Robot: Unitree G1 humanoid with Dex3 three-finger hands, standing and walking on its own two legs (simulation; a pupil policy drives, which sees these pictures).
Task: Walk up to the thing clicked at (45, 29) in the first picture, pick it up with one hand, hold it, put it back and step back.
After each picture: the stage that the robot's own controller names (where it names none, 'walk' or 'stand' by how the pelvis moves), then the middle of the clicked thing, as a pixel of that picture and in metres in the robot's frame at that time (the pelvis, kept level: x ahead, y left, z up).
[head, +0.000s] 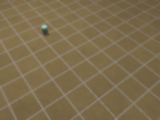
stand; (44, 30) +1.59 +0.50 -0.72
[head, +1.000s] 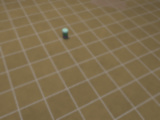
walk; (65, 33) +1.49 +0.21 -0.70
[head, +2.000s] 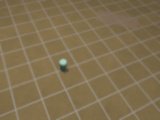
walk; (63, 65) +0.97 +0.17 -0.71
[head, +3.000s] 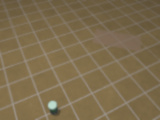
walk; (53, 108) +0.57 +0.23 -0.71
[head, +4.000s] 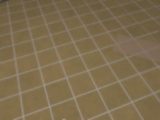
stand; out of the picture +0.39 +0.19 -0.70
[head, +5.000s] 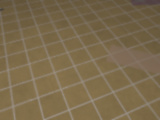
stand; out of the picture +0.34 +0.19 -0.72
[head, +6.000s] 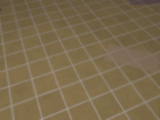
stand; out of the picture +0.35 +0.20 -0.73
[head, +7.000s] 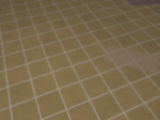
stand; out of the picture +0.35 +0.20 -0.73
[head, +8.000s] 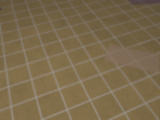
stand; out of the picture +0.34 +0.20 -0.73
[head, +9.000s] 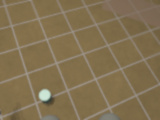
go down; (45, 96) +0.39 +0.18 -0.55
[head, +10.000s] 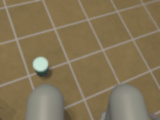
go down; (41, 67) +0.44 +0.19 -0.33
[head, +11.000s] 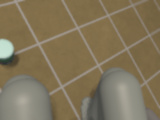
close in; (3, 53) +0.43 +0.22 -0.25
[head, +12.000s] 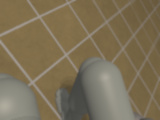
close; out of the picture +0.43 +0.24 -0.23
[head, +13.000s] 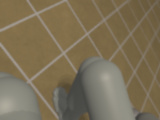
close; out of the picture +0.42 +0.24 -0.23
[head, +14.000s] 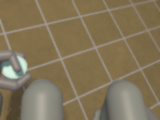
lift; (15, 72) +0.34 +0.24 -0.10
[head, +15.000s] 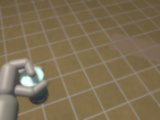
hold; (35, 86) +0.33 +0.17 +0.04
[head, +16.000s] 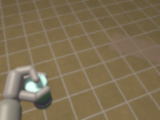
hold; (39, 92) +0.32 +0.17 -0.01
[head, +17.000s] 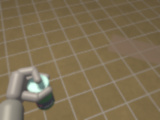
crouch; (42, 93) +0.32 +0.16 -0.01
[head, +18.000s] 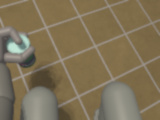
crouch; (22, 52) +0.44 +0.18 -0.10
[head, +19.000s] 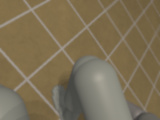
lower; out of the picture +0.44 +0.25 -0.23
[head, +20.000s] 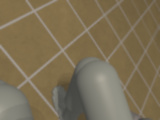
lower; out of the picture +0.44 +0.25 -0.23
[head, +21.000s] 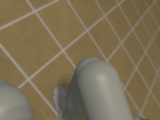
lower; out of the picture +0.44 +0.25 -0.23
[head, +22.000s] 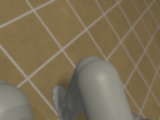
lower; out of the picture +0.44 +0.25 -0.23
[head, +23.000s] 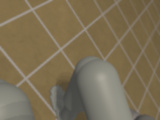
open; out of the picture +0.44 +0.24 -0.24
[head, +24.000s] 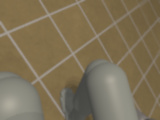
stand; out of the picture +0.43 +0.24 -0.23
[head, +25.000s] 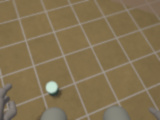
walk; (52, 89) +0.42 +0.17 -0.51
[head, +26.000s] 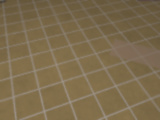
stand; out of the picture +0.38 +0.16 -0.66
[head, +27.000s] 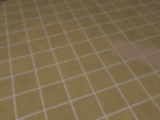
stand; out of the picture +0.38 +0.17 -0.66
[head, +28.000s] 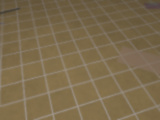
stand; out of the picture +0.40 +0.15 -0.72
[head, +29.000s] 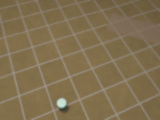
walk; (62, 105) +0.44 +0.14 -0.70
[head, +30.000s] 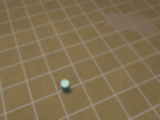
walk; (65, 86) +0.66 +0.16 -0.70
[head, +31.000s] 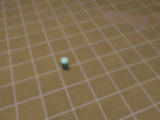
stand; (64, 64) +0.99 +0.22 -0.70
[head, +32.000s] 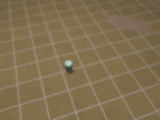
stand; (68, 66) +0.99 +0.17 -0.72
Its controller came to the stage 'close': yes
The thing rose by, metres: 0.70
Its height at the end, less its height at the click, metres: +0.00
